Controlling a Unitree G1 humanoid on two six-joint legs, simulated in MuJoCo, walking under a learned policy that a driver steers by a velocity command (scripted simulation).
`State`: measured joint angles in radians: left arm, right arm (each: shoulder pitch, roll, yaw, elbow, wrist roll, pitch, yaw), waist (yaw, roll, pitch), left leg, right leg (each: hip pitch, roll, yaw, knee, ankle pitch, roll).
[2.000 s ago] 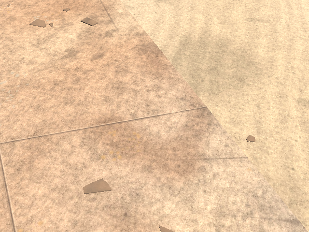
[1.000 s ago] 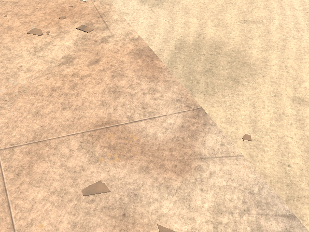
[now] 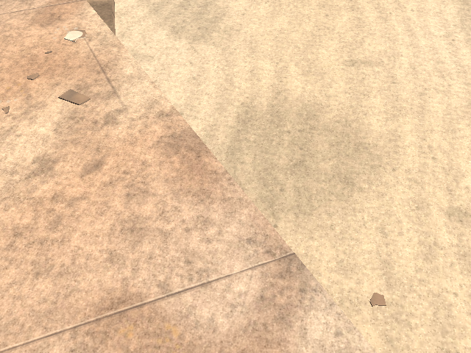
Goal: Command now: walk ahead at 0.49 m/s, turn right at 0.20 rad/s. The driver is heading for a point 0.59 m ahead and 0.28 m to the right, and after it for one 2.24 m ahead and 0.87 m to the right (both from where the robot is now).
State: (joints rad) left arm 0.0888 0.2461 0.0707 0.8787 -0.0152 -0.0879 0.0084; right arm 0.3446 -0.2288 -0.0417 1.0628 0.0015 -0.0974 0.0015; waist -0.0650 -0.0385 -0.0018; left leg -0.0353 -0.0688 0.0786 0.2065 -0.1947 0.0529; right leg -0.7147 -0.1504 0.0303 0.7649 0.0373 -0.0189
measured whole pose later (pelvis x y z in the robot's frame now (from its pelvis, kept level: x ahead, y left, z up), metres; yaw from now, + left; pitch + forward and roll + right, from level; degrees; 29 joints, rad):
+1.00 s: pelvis +0.55 -0.11 +0.00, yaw -32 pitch +1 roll +1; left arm 0.20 0.30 0.06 0.74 0.04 -0.02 -0.07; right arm 0.37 -0.25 -0.05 0.84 -0.02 -0.10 -0.01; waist -0.05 -0.06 0.03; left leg -0.08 -0.01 0.16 0.30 -0.23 0.04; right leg -0.60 -0.02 0.07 0.95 -0.13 -0.04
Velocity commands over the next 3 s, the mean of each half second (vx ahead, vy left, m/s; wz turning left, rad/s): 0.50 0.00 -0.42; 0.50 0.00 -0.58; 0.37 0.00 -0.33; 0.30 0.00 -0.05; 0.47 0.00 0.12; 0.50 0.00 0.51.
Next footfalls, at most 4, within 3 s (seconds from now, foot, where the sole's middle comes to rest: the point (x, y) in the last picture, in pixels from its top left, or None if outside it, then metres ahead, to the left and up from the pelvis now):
0.18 right None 0.29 -0.15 -0.78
0.72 left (244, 323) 0.59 -0.03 -0.78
1.38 right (376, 280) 0.77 -0.50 -0.91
1.84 left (326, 223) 1.02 -0.38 -0.91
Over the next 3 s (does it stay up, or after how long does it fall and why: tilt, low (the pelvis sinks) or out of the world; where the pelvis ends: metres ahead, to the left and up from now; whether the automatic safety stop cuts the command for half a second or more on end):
stays up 1.37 -0.75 -0.15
